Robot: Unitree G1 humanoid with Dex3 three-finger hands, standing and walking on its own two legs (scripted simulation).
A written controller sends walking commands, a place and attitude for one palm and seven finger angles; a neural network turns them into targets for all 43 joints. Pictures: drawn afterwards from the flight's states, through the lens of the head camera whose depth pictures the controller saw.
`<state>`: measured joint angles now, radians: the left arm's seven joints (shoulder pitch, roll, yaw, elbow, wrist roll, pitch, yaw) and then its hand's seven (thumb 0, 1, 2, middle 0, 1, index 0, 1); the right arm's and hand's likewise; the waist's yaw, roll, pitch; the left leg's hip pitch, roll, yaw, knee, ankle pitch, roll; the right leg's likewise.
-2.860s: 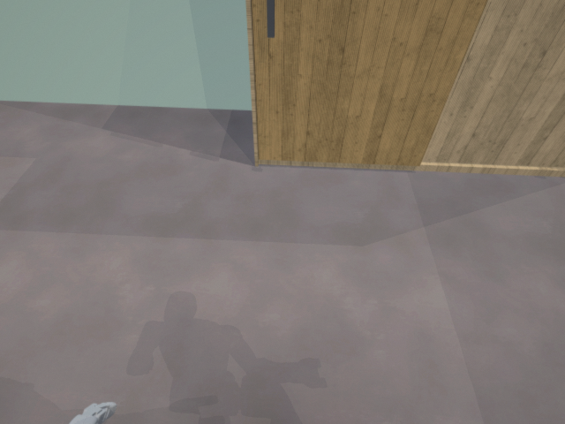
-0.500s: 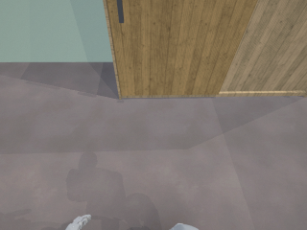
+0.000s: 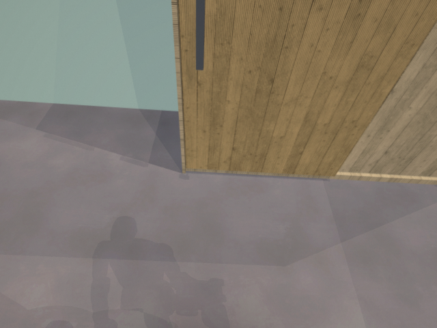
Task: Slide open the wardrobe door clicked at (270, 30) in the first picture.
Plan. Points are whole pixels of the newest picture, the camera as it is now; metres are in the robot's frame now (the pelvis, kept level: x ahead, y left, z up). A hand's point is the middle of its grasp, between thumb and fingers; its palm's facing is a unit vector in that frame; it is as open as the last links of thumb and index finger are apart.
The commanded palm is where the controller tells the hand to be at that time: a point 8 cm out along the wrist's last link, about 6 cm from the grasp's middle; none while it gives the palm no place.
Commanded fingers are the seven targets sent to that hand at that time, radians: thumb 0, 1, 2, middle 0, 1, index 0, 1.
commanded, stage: walk to a spot facing it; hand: left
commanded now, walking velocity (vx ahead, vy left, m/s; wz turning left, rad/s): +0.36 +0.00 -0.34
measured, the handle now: (200, 17) +0.99 +0.16 +0.12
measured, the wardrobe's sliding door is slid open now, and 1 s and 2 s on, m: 0.00 0.00 0.00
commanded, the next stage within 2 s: turn to face it in 0.24 s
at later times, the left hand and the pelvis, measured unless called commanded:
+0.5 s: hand (188, 244) +0.33 +0.10 -0.16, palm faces -0.15 -0.96 -0.24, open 7.3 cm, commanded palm none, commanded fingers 0.00 0.90 0.90 -0.20 -0.30 -0.20 -0.30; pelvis +0.19 -0.07 -0.01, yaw -9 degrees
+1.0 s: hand (169, 270) +0.27 +0.14 -0.17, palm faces +0.05 -0.98 -0.18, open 7.3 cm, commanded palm none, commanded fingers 0.00 0.90 0.90 -0.20 -0.30 -0.20 -0.30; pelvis +0.25 -0.05 +0.01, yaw -1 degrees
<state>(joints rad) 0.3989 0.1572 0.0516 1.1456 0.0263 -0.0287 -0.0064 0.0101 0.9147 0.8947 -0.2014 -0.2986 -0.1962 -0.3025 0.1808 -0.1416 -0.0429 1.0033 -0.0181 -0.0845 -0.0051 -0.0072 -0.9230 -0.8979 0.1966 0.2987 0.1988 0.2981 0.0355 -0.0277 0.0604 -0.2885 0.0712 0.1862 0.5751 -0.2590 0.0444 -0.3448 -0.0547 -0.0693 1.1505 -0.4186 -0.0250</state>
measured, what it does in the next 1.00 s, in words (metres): walks ahead: right foot, then left foot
